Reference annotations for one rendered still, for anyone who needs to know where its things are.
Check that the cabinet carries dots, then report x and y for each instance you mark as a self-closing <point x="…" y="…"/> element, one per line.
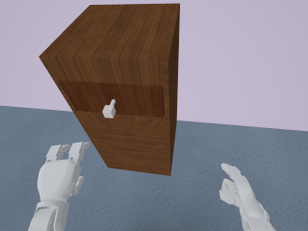
<point x="133" y="44"/>

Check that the left robot hand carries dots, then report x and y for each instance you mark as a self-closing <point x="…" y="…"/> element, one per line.
<point x="60" y="179"/>

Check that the handle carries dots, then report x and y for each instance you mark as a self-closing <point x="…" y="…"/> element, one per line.
<point x="109" y="111"/>

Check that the robot left forearm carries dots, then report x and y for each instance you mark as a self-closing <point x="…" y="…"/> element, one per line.
<point x="50" y="215"/>

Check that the robot right forearm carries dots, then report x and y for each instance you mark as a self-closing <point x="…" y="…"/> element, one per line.
<point x="254" y="216"/>

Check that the drawer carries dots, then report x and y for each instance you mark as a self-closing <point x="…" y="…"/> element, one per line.
<point x="130" y="99"/>

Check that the right robot hand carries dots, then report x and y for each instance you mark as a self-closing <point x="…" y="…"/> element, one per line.
<point x="236" y="191"/>

